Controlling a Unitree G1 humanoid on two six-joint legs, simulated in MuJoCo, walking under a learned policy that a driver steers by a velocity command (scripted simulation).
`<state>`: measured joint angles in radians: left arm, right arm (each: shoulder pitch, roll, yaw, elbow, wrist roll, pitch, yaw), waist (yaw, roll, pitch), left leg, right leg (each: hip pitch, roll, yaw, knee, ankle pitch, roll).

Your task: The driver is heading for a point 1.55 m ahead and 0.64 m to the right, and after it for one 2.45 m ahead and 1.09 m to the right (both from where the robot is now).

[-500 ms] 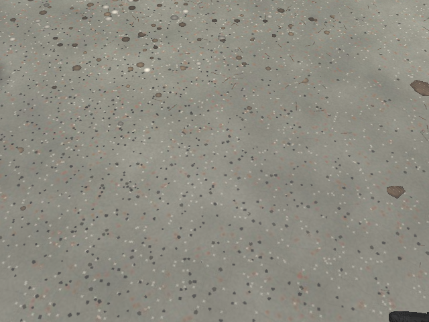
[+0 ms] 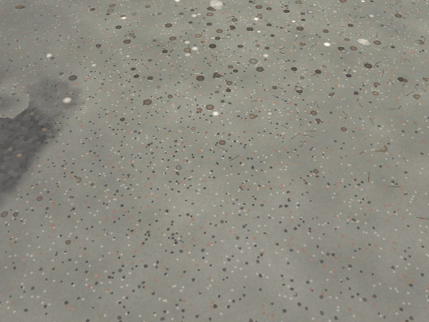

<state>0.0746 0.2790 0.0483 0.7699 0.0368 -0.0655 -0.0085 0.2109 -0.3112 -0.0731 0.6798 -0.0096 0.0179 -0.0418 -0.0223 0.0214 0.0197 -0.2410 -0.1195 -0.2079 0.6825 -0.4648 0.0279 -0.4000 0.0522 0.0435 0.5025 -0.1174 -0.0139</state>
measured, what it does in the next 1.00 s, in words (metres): walks ahead, turning right: left foot, then right foot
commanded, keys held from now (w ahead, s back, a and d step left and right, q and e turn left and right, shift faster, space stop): e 0.48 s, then w+e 0.48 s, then w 0.04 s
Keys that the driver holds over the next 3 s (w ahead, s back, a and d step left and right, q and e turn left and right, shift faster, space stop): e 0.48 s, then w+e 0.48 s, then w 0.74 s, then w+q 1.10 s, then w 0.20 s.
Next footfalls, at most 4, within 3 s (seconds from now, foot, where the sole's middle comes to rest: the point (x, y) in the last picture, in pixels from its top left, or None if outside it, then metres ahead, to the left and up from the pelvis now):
0.30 left None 0.07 0.14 -0.76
0.74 right None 0.05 -0.13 -0.76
1.20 left None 0.45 -0.13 -0.76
1.70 right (386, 301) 0.53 -0.50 -0.76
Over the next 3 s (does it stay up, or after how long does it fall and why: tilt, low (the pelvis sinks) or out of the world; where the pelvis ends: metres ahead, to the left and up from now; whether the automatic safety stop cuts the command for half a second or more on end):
stays up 1.10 -0.62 0.02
